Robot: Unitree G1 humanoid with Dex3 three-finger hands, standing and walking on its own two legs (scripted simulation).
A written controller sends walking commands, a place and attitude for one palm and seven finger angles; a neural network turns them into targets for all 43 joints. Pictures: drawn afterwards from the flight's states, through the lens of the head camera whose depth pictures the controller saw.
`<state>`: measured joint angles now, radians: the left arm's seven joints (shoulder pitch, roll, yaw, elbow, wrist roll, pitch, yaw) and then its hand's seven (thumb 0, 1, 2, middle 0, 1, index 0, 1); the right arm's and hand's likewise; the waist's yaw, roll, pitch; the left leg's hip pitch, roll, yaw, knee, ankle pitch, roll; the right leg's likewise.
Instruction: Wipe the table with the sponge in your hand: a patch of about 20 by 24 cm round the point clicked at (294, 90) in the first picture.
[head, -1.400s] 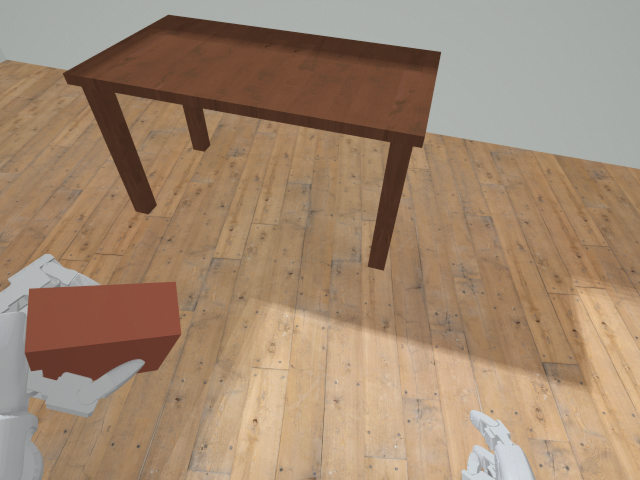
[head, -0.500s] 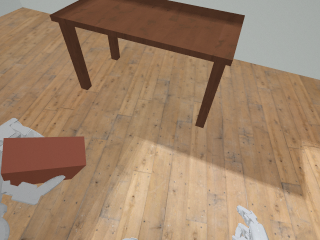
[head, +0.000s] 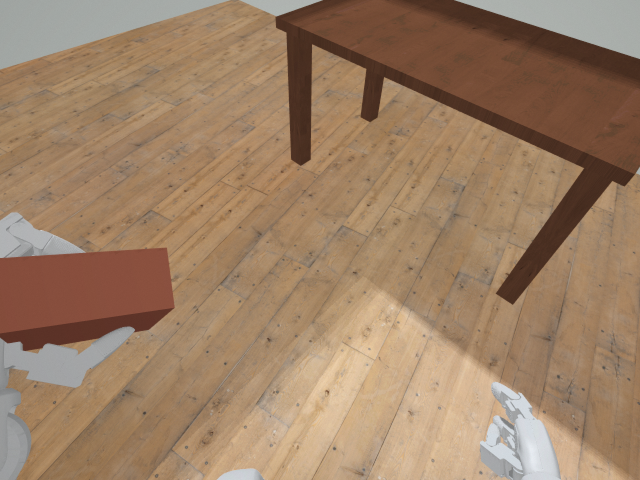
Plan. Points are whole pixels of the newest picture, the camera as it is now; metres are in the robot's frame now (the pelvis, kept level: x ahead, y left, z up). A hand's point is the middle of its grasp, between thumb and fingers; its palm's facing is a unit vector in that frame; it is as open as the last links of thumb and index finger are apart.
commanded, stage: walk to a spot facing it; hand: left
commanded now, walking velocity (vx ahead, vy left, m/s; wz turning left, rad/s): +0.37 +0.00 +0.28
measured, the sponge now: (111, 299) +0.23 +0.21 +0.17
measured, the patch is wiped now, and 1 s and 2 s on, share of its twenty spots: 0.00 0.00 0.00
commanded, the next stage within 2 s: none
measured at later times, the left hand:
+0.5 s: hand (114, 270) +0.25 +0.21 +0.19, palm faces +0.55 -0.70 -0.46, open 9.6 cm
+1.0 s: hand (135, 168) +0.36 +0.23 +0.21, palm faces +0.61 -0.63 -0.48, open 9.6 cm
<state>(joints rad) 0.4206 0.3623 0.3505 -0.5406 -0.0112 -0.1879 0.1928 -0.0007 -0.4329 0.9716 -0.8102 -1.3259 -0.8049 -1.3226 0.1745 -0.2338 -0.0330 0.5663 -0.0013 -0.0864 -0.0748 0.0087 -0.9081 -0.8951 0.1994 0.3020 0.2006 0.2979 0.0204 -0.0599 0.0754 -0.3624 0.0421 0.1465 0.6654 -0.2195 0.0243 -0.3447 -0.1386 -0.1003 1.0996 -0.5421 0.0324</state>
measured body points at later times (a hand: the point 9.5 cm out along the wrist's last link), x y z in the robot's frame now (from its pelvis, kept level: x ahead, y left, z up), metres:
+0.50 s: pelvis +0.09 -0.06 +0.03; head +0.11 -0.09 +0.48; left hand +0.21 +0.24 +0.22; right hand +0.30 -0.28 -0.07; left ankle +0.10 +0.09 -0.64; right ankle +0.09 -0.15 -0.71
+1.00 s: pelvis +0.24 -0.06 +0.02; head +0.26 -0.06 +0.47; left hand +0.32 +0.26 +0.24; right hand +0.43 -0.19 -0.08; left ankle +0.17 +0.08 -0.71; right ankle +0.33 -0.17 -0.69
